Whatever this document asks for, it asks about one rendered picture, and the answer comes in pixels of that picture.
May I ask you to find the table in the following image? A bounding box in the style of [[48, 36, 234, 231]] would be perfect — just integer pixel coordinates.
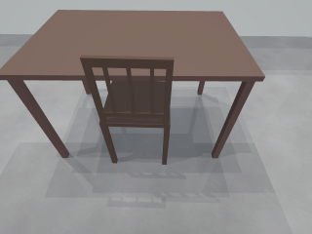
[[0, 10, 265, 159]]

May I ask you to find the chair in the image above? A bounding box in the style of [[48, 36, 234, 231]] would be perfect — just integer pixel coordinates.
[[80, 55, 175, 165]]

